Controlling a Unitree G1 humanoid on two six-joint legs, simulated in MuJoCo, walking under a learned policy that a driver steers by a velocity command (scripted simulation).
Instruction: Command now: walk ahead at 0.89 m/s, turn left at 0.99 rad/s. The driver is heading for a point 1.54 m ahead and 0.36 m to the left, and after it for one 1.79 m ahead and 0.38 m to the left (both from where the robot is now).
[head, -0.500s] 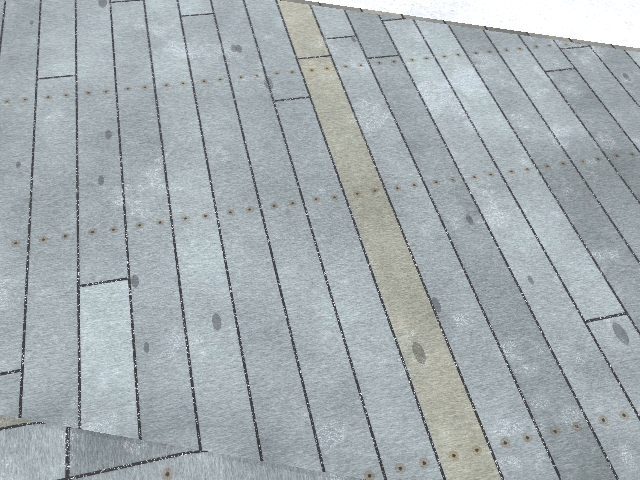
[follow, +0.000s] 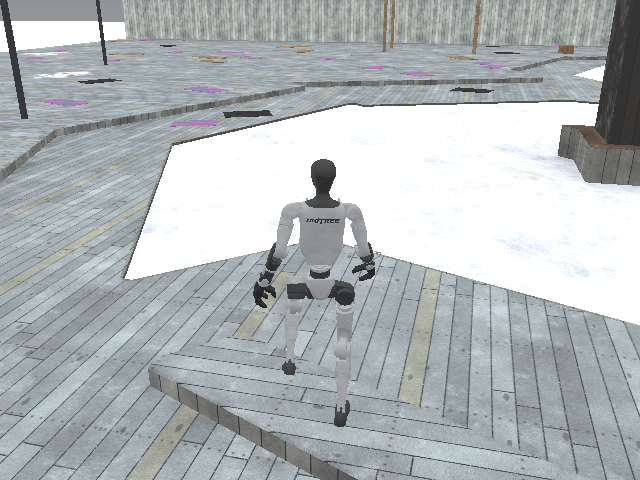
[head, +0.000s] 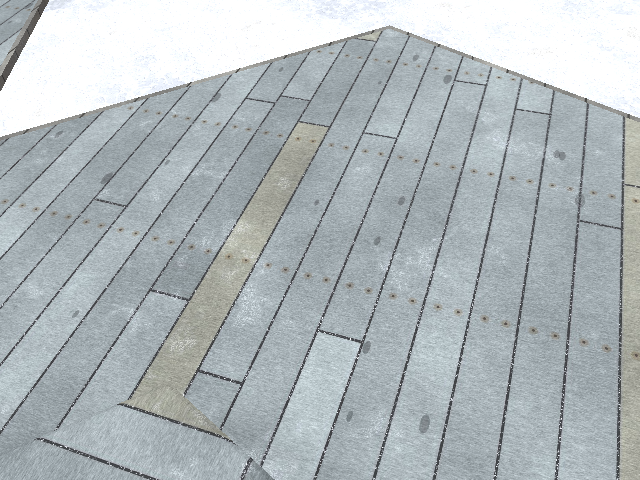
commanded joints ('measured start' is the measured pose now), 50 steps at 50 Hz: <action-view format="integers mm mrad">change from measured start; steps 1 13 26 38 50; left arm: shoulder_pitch -76 23 -400 -192 45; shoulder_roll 90 57 94 174 72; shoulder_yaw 5 -28 -4 45 -9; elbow -47 -155 -243 -155 -21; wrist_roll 16 -35 -3 -68 -36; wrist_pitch -18 -36 -9 11 -14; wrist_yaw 6 4 -40 -81 -3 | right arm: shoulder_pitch -116 254 139 154 -271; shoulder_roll -51 -321 -99 -103 -20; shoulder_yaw -12 -115 -22 -13 36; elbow -81 44 95 177 -11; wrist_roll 0 18 -20 -41 -70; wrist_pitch -15 -38 -72 -58 -157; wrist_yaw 12 25 -82 -57 -30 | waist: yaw -23 -167 -96 -95 -70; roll -153 261 13 -13 -106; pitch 183 -280 46 89 166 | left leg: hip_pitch -137 1412 430 847 153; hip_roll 25 123 -109 39 -47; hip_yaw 10 -707 -345 -218 -75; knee -100 -895 -927 -509 -440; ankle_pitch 121 -621 -192 218 20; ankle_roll -4 544 289 171 -7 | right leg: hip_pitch -57 -783 -527 -493 -307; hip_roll -212 86 -3 -162 -129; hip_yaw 97 104 288 163 658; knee -237 1237 404 127 -213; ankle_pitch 150 -98 550 448 169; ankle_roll -97 13 41 -50 -291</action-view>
